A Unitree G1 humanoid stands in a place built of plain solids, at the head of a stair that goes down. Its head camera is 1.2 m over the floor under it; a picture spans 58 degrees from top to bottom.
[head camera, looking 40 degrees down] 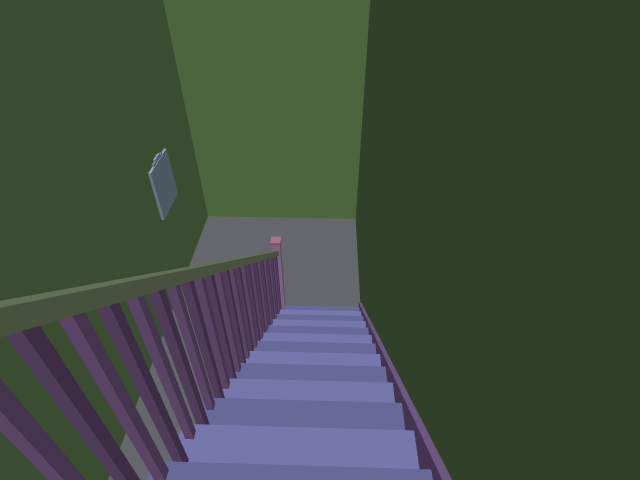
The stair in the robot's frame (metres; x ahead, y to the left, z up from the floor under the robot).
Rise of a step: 0.20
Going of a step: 0.24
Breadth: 0.99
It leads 2 degrees to the right of straight ahead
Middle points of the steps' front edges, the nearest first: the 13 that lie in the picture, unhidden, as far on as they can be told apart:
0.66 0.10 -0.40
0.90 0.10 -0.60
1.14 0.09 -0.80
1.37 0.08 -1.00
1.61 0.07 -1.19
1.85 0.07 -1.39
2.09 0.06 -1.59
2.32 0.05 -1.79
2.56 0.05 -1.99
2.80 0.04 -2.19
3.03 0.03 -2.39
3.27 0.03 -2.59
3.51 -0.03 -2.79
